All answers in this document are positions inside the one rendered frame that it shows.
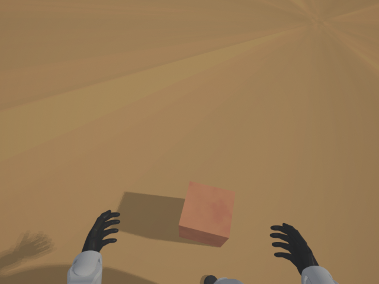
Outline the carton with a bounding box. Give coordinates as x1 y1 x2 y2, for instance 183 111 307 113
179 181 235 247

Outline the right robot forearm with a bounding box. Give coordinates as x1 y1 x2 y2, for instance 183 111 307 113
301 266 338 284

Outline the robot right hand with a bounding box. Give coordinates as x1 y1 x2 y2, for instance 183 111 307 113
270 223 319 275

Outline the robot left hand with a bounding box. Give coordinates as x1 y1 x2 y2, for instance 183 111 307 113
82 210 120 252

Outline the left robot forearm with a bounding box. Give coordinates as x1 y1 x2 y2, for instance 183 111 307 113
67 250 102 284

